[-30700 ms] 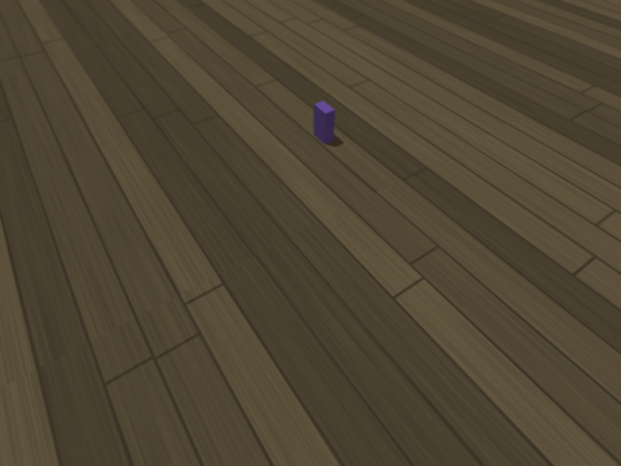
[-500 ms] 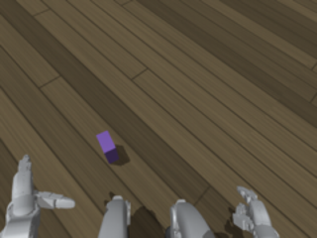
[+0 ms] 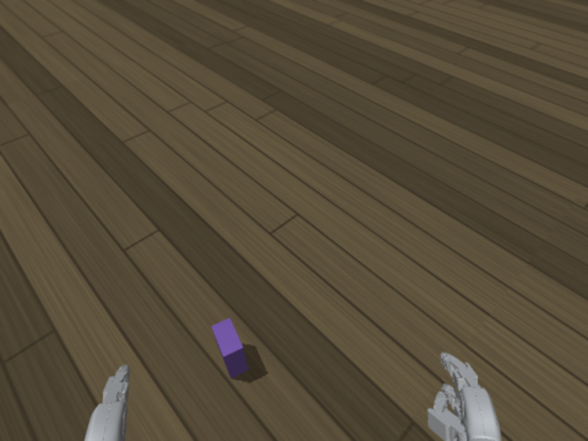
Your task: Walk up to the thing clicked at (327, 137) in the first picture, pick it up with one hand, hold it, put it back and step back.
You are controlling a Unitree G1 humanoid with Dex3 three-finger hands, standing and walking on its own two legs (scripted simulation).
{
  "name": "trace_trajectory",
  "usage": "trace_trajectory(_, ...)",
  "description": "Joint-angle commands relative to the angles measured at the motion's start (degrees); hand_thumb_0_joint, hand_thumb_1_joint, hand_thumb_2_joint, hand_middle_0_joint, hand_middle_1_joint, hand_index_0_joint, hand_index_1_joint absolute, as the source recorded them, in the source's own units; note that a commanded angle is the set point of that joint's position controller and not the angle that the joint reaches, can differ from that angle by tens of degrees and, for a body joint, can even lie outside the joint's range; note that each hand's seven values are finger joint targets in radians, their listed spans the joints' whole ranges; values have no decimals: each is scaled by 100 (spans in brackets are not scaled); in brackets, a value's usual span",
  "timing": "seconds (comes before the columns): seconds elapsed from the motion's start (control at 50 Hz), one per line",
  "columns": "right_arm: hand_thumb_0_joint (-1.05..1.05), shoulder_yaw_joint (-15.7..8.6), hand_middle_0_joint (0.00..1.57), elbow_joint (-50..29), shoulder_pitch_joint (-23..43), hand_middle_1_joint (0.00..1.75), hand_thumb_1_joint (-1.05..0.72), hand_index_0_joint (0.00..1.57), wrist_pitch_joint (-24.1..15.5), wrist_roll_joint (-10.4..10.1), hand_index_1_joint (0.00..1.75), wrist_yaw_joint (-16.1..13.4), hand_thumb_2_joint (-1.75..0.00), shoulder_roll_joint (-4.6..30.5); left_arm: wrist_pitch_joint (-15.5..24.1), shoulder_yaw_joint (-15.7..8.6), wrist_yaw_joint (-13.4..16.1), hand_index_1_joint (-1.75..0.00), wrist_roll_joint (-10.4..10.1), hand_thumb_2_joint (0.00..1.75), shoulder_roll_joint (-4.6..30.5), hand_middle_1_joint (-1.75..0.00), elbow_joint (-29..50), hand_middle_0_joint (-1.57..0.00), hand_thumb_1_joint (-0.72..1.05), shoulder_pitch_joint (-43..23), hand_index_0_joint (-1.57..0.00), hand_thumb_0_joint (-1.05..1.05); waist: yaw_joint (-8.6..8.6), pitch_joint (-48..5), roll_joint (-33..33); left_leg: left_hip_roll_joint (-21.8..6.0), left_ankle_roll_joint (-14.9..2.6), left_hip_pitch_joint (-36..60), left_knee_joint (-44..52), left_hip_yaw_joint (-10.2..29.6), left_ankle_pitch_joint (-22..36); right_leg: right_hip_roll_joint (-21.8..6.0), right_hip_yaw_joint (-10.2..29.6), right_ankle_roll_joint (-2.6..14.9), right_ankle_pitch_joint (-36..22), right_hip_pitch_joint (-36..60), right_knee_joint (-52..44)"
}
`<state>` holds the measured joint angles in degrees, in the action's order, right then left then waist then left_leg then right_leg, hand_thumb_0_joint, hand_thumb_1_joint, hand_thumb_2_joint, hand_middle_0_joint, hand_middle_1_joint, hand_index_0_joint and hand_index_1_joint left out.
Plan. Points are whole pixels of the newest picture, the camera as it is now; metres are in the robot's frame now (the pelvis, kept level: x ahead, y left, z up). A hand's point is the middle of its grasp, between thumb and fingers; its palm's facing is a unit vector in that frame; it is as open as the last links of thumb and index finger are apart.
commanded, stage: home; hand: left
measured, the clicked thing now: (230, 349) +0.50 +0.18 -0.63
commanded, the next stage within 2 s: stand in 1.50 s
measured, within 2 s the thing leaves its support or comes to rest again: neither
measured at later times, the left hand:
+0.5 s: hand (169, 434) +0.17 +0.17 -0.05, palm faces +0.11 -0.95 -0.28, open 17.0 cm
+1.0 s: hand (167, 440) +0.16 +0.17 -0.05, palm faces +0.11 -0.96 -0.27, open 17.3 cm
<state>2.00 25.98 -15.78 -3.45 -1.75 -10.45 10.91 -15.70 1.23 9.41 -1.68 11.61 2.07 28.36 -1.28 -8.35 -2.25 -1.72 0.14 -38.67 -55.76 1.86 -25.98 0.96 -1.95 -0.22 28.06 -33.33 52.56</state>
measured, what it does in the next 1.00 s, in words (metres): stands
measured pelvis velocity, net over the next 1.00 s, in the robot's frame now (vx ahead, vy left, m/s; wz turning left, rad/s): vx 0.00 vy -0.01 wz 0.01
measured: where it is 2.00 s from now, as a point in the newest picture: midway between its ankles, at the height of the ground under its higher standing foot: outside the picture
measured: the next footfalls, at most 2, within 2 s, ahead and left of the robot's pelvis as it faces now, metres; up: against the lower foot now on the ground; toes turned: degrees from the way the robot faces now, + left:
none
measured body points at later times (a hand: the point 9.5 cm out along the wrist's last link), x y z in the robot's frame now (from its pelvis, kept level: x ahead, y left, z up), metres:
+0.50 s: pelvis +0.00 -0.02 +0.00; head +0.02 -0.01 +0.45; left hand +0.16 +0.22 -0.03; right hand +0.16 -0.26 -0.07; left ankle +0.02 +0.12 -0.69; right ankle -0.02 -0.13 -0.69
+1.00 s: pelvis +0.00 -0.01 +0.00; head +0.02 -0.01 +0.45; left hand +0.15 +0.22 -0.03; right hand +0.16 -0.25 -0.06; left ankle +0.02 +0.12 -0.69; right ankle -0.02 -0.13 -0.69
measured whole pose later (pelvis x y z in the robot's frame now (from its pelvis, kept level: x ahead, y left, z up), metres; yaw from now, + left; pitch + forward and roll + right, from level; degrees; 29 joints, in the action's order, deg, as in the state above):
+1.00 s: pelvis +0.00 -0.01 +0.00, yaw +0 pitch +7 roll -2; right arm 1.8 28.4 -15.6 -7.1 -0.9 -10.5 11.6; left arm -14.8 0.3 7.1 -1.3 11.7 -0.7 26.6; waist -1.1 -6.1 -1.6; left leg -2.0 1.3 -36.5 -53.7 2.3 -24.6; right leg 1.3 -2.4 0.9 27.5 -31.7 51.8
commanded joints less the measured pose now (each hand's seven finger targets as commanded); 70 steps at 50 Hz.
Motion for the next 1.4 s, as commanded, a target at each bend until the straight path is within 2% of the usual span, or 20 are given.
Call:
trace_trajectory(0.0, 0, -309, 20, -861, 292, 30, -90, 20, -402, 89, 30, -102, -90, 754, 328, -399, -4, -7, 112, 10, 612, -7, 938, -6, -46, -348, -6, 0, -133, -186, 100, 58, -83, 757, 960, -80, 899, 111, -123, 72, -982, -48, -917)
trace_trajectory(0.14, 0, -256, 20, -829, 347, 30, -90, 20, -538, 102, 30, -84, -90, 750, 326, -316, -55, -7, 111, 10, 580, -7, 923, -6, -47, -339, -6, 0, -87, -399, -61, 120, -64, 950, 929, -117, 1109, 69, -63, 43, -1246, 136, -948)
trace_trajectory(0.16, 0, -250, 20, -806, 336, 30, -90, 20, -531, 112, 30, -81, -90, 735, 346, -347, -45, -7, 108, 10, 666, -7, 1167, -6, -47, -446, -6, 0, -45, -490, -198, 122, -56, 992, 926, -114, 1145, 73, -59, 52, -1278, 153, -942)
trace_trajectory(0.22, 0, -251, 20, -770, 361, 30, -90, 20, -549, 104, 30, -77, -90, 743, 348, -353, -52, -7, 111, 10, 640, -7, 977, -6, -47, -417, -6, 0, -59, -321, -46, 106, -56, 937, 969, -104, 1024, 79, -82, 50, -1150, 110, -985)
trace_trajectory(0.28, 0, -259, 20, -762, 349, 30, -90, 20, -548, 105, 30, -75, -90, 754, 326, -299, -86, -7, 106, 11, 550, -7, 761, -6, -46, -188, -6, 0, -66, -386, 67, 103, -67, 952, 888, -119, 1306, 78, -67, 35, -1453, 194, -959)
trace_trajectory(0.32, 0, -266, 20, -729, 338, 30, -90, 20, -545, 93, 30, -73, -90, 753, 378, -477, -51, -7, 97, 11, 795, -7, 1191, -6, -46, -475, -6, 0, 12, -449, -26, 109, -67, 985, 864, -127, 1408, 58, -60, 33, -1558, 241, -959)
trace_trajectory(0.38, 0, -265, 20, -745, 344, 30, -90, 20, -554, 107, 30, -67, -90, 733, 326, -288, -106, -7, 99, 11, 444, -7, 460, -6, -46, 62, -6, 0, -52, -316, 276, 127, -104, 835, 784, -164, 1371, 51, -24, -13, -1647, 249, -999)
trace_trajectory(0.4, 0, -281, 20, -750, 367, 30, -90, 20, -560, 93, 30, -66, -90, 752, 355, -403, -97, -7, 87, 11, 592, -7, 718, -6, -45, -176, -6, 0, -13, -284, 217, 132, -105, 809, 794, -176, 1319, 34, -16, -15, -1610, 211, -1013)
trace_trajectory(0.46, 0, -300, 20, -746, 343, 30, -90, 20, -546, 98, 30, -56, -90, 770, 374, -433, -110, -7, 105, 10, 629, -7, 746, -6, -46, -150, -6, 0, 18, -462, 164, 137, -96, 870, 786, -173, 1427, 31, -2, -6, -1710, 337, -974)
trace_trajectory(0.62, 0, -301, 20, -695, 340, 30, -90, 20, -584, 105, 30, -79, -90, 763, 374, -369, -123, -6, 99, 9, 611, -6, 788, -6, -50, -346, -6, 0, -55, -314, 26, 123, -100, 891, 853, -175, 1231, 27, 12, 4, -1479, 185, -1031)
trace_trajectory(0.84, 0, -288, 20, -675, 425, 30, -90, 20, -646, 107, 30, -78, -90, 754, 392, -413, -162, -6, 94, 7, 617, -6, 793, -5, -52, -392, -5, 0, -10, -161, 61, 120, -92, 868, 989, -187, 826, 16, 30, 25, -967, 91, -1158)
trace_trajectory(0.9, 0, -277, 20, -640, 392, 30, -90, 20, -665, 108, 30, -79, -90, 736, 421, -473, -147, -6, 94, 7, 701, -6, 903, -5, -52, -416, -5, 0, -4, -250, -7, 133, -91, 905, 961, -194, 940, 35, 3, 30, -1103, 151, -1120)
trace_trajectory(0.94, 0, -284, 20, -654, 394, 30, -90, 20, -676, 115, 30, -85, -90, 737, 399, -328, -163, -6, 105, 7, 510, -6, 689, -5, -53, -236, -5, 0, -47, -352, 102, 110, -90, 985, 972, -164, 1068, 74, -35, 38, -1230, 184, -1035)
trace_trajectory(0.98, 0, -293, 20, -639, 378, 30, -90, 20, -679, 116, 30, -100, -90, 759, 416, -414, -152, -6, 99, 7, 616, -6, 845, -5, -52, -397, -5, 0, -32, -392, 51, 113, -87, 997, 936, -177, 1190, 64, -20, 37, -1357, 189, -1018)
trace_trajectory(1.04, 0, -288, 20, -618, 363, 30, -90, 20, -672, 130, 30, -94, -90, 750, 402, -348, -155, -6, 107, 7, 548, -6, 773, -5, -53, -293, -5, 0, -24, -395, 12, 107, -79, 1012, 943, -155, 1278, 72, -42, 42, -1428, 244, -992)
trace_trajectory(1.1, 0, -297, 20, -585, 316, 30, -90, 20, -674, 120, 30, -116, -90, 754, 433, -468, -133, -6, 106, 8, 748, -6, 1069, -6, -51, -528, -6, 0, -18, -401, 7, 118, -88, 1044, 904, -187, 1395, 49, -15, 23, -1583, 264, -1025)
trace_trajectory(1.16, 0, -264, 20, -604, 380, 30, -90, 20, -680, 135, 30, -94, -90, 728, 373, -293, -164, -6, 103, 7, 441, -6, 530, -5, -52, -144, -5, 0, -38, -186, 203, 109, -101, 912, 932, -163, 1237, 56, -43, 22, -1427, 194, -1032)
trace_trajectory(1.3, 0, -287, 20, -606, 358, 30, -90, 20, -657, 133, 30, -88, -90, 734, 445, -442, -135, -6, 113, 7, 693, -6, 944, -5, -52, -396, -5, 0, 21, -334, -35, 96, -57, 1001, 1019, -127, 1217, 89, -92, 71, -1302, 235, -994)
trace_trajectory(1.34, 0, -274, 20, -640, 375, 30, -90, 20, -673, 131, 30, -80, -90, 713, 421, -336, -154, -6, 105, 8, 522, -6, 726, -6, -50, -251, -6, 0, -5, -214, 53, 103, -76, 926, 997, -140, 1136, 80, -77, 56, -1253, 184, -1031)
trace_trajectory(1.38, 0, -274, 20, -642, 399, 30, -90, 20, -677, 132, 30, -81, -90, 736, 427, -380, -152, -6, 103, 8, 563, -6, 709, -6, -50, -315, -6, 0, 4, -223, 62, 99, -76, 901, 996, -130, 1126, 73, -91, 49, -1239, 199, -1027)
